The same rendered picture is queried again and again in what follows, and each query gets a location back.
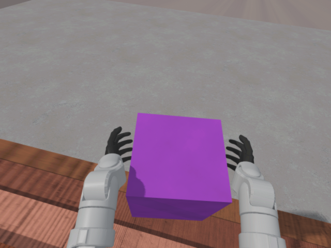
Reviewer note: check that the left robot forearm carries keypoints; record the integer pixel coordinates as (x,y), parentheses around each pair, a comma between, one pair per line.
(95,220)

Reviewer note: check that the right robot hand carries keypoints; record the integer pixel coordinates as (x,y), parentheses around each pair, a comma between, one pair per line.
(245,154)

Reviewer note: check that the left robot hand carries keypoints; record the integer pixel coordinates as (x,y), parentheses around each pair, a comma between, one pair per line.
(113,145)

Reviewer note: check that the right robot forearm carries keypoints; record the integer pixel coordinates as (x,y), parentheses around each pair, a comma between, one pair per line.
(257,208)

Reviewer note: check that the carton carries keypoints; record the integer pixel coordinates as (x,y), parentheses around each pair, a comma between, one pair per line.
(178,168)

